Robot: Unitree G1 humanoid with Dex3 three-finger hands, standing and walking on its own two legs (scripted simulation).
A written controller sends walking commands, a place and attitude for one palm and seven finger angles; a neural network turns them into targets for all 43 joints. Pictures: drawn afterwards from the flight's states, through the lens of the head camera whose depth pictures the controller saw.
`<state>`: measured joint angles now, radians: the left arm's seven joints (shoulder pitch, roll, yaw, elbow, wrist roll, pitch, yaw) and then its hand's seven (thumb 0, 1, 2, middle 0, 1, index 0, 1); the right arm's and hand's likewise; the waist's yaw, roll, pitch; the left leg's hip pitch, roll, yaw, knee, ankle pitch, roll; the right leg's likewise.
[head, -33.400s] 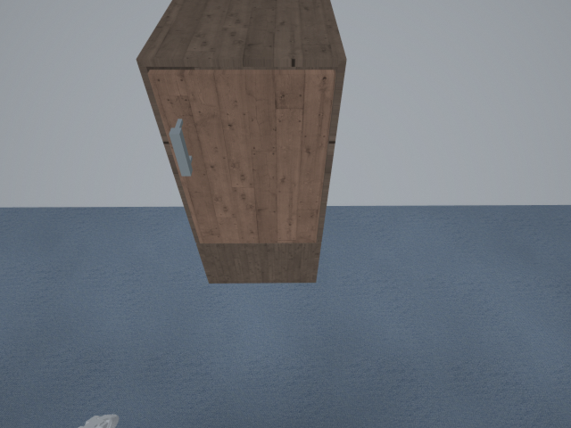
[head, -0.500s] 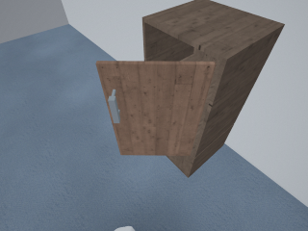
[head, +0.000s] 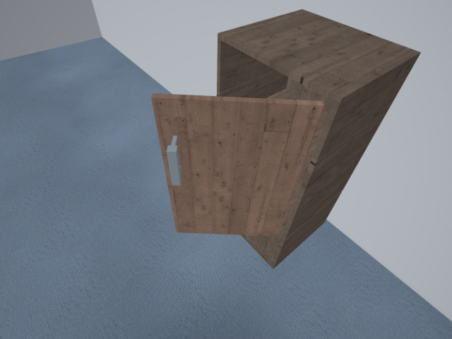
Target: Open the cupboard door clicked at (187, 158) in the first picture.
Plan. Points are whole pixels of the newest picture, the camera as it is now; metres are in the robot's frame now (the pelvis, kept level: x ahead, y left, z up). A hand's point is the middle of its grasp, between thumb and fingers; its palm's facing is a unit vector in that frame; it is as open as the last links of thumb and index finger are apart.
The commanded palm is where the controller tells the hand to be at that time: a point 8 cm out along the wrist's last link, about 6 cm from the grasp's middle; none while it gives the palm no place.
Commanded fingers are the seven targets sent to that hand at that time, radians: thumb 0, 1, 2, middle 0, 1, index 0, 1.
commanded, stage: look again from close up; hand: left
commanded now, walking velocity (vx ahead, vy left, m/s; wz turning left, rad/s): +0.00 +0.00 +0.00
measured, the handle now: (175, 160) +0.54 +0.16 -0.04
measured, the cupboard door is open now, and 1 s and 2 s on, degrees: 49 49 49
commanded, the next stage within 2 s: raise the hand with hooked fingers in 0.54 s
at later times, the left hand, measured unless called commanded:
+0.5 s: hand out of the picture -0.02 +0.18 -0.17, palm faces +0.03 -0.99 -0.17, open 7.4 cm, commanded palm none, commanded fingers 0.00 0.90 0.90 -0.20 -0.30 -0.20 -0.30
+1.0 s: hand (123, 324) +0.16 +0.18 -0.04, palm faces -0.04 -1.00 -0.01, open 8.2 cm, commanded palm +0.11 +0.26 -0.06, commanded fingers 0.00 0.46 0.71 -0.23 -0.58 -0.23 -0.58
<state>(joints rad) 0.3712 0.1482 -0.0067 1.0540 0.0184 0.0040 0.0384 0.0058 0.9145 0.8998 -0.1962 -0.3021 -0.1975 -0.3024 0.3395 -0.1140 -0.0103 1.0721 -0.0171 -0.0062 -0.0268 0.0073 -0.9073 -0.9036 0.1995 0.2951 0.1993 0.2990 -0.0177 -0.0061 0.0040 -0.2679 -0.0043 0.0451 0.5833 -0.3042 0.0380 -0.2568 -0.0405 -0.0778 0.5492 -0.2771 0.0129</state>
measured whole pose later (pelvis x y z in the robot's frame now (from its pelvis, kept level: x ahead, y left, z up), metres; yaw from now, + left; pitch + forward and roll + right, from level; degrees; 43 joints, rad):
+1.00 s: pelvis -0.06 +0.00 -0.08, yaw +1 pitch +9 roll +0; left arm 0.28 0.22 0.17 0.25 -0.27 -0.54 -0.34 0.01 0.70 0.80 -0.21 -0.45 -0.21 -0.45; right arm 0.20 -0.28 -0.05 0.53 0.04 -0.28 0.00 0.02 -0.91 -0.90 0.20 0.30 0.20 0.30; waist -0.04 -0.04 -0.14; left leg -0.85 -0.02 0.04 1.13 -0.44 0.04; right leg -0.85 -0.01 0.00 1.13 -0.44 0.00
